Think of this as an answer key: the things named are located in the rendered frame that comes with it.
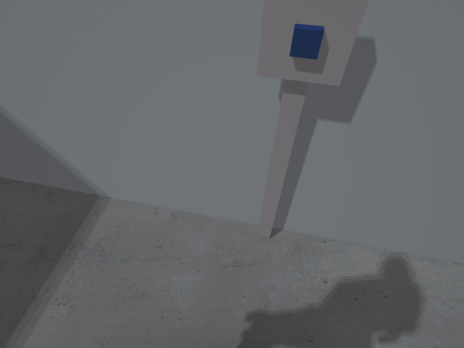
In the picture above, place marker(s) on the button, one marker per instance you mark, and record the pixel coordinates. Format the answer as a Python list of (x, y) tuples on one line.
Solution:
[(306, 41)]

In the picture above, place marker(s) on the panel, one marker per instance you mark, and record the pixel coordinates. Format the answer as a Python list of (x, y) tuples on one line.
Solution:
[(341, 20)]

